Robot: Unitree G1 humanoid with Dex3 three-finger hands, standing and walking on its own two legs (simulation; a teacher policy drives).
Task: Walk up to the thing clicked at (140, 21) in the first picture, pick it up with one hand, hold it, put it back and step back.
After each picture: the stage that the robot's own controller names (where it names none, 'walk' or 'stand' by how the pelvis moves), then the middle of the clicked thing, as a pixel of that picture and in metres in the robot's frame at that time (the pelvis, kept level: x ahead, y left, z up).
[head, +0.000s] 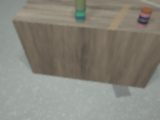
stand; (144, 17) +0.91 -0.36 -0.08
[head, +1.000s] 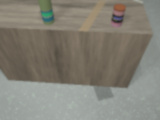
walk; (117, 15) +0.83 -0.13 -0.05
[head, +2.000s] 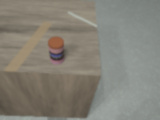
walk; (56, 51) +0.51 +0.16 -0.05
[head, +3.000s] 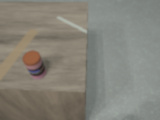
stand; (35, 65) +0.42 +0.23 -0.04
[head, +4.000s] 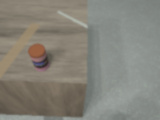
stand; (39, 58) +0.46 +0.22 -0.07
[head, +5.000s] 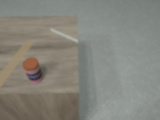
stand; (33, 71) +0.45 +0.26 -0.08
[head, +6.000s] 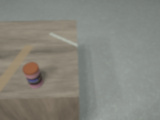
stand; (33, 75) +0.44 +0.25 -0.09
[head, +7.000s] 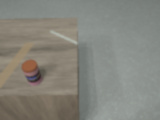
stand; (32, 73) +0.45 +0.26 -0.09
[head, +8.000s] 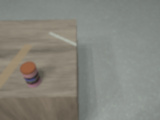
stand; (31, 75) +0.45 +0.27 -0.09
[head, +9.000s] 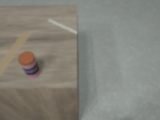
rise first; (30, 65) +0.45 +0.26 -0.08
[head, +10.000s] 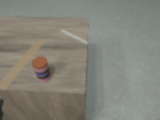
rise first; (42, 70) +0.46 +0.24 -0.08
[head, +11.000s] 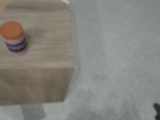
go down; (15, 40) +0.48 +0.22 -0.02
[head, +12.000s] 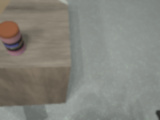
go down; (12, 39) +0.49 +0.23 -0.01
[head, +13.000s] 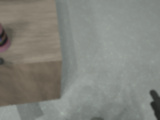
close in; out of the picture +0.49 +0.24 +0.02
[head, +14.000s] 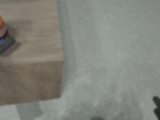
lift; out of the picture +0.49 +0.23 +0.02
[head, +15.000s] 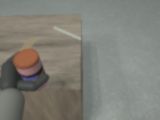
lift; (32, 71) +0.32 +0.17 +0.13
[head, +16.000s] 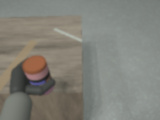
hold; (39, 76) +0.32 +0.16 +0.10
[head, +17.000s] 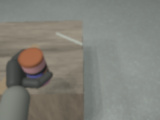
hold; (36, 68) +0.33 +0.17 +0.13
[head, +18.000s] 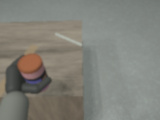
hold; (35, 74) +0.32 +0.17 +0.11
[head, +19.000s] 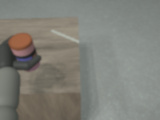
crouch; (26, 53) +0.39 +0.20 +0.13
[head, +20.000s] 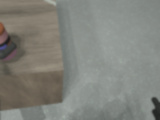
lower; (0, 41) +0.47 +0.23 +0.01
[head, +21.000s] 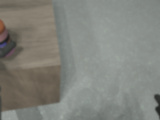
lower; out of the picture +0.48 +0.22 +0.03
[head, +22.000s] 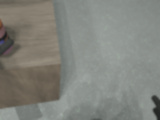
lower; out of the picture +0.49 +0.22 +0.02
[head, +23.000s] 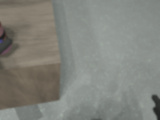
lower; out of the picture +0.49 +0.22 +0.03
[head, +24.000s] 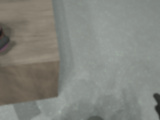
lower; out of the picture +0.49 +0.23 +0.02
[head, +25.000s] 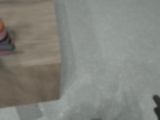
open; out of the picture +0.49 +0.22 +0.01
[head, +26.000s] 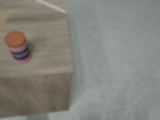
sink last; (19, 48) +0.48 +0.21 -0.01
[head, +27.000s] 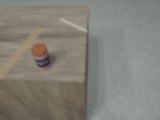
stand; (42, 57) +0.49 +0.23 -0.04
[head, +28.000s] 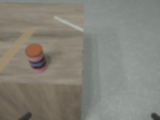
stand; (36, 59) +0.47 +0.23 -0.02
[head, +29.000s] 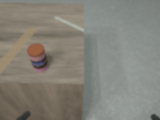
stand; (38, 58) +0.47 +0.22 -0.02
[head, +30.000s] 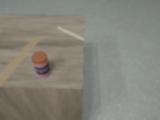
stand; (41, 65) +0.48 +0.22 -0.06
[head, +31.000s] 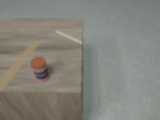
stand; (40, 70) +0.48 +0.23 -0.09
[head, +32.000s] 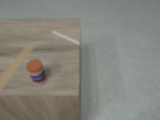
stand; (37, 73) +0.45 +0.24 -0.09
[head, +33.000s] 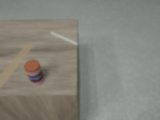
stand; (35, 73) +0.46 +0.25 -0.09
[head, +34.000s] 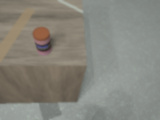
walk; (42, 41) +0.52 +0.19 -0.08
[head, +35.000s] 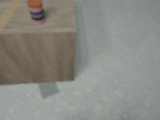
walk; (36, 11) +0.69 +0.27 -0.07
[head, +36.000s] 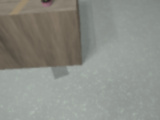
walk; out of the picture +0.95 +0.32 -0.07
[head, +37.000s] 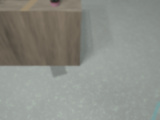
stand; out of the picture +1.07 +0.24 -0.08
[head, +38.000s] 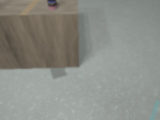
stand; (51, 0) +1.09 +0.25 -0.09
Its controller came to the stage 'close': yes
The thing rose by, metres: 0.21
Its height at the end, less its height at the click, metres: +0.00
